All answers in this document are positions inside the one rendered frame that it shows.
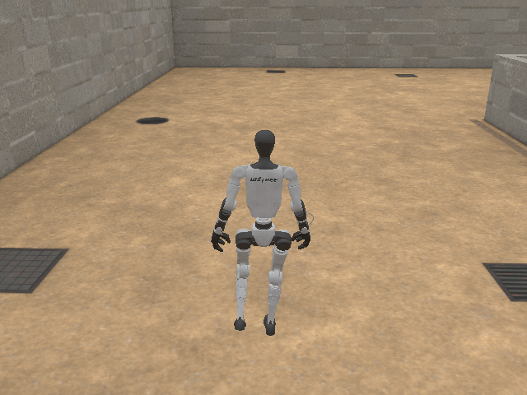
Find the left robot forearm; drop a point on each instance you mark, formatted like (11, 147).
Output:
(222, 219)

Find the robot left upper arm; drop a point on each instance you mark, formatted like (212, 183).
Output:
(234, 186)

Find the robot right hand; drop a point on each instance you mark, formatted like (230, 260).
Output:
(298, 236)

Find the right robot foot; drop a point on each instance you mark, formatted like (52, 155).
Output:
(270, 328)

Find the robot right upper arm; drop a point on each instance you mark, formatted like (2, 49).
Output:
(294, 188)

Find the robot left hand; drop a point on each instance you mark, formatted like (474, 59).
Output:
(216, 239)

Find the right robot forearm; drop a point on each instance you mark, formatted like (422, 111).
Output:
(302, 220)

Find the left robot shin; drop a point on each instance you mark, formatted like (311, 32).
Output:
(241, 292)

